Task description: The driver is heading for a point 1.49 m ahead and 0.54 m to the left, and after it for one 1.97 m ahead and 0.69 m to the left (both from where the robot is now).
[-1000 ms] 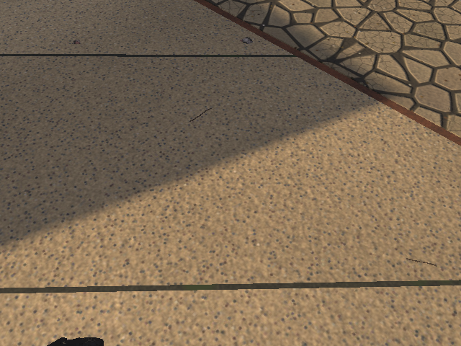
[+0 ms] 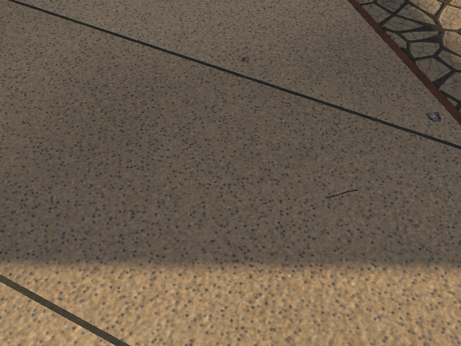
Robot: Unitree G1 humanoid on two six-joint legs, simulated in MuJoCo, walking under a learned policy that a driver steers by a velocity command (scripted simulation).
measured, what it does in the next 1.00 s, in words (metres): steps on the spot, turning left: right foot, then left foot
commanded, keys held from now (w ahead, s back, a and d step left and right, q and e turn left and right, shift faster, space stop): q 0.70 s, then no key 0.10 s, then w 0.20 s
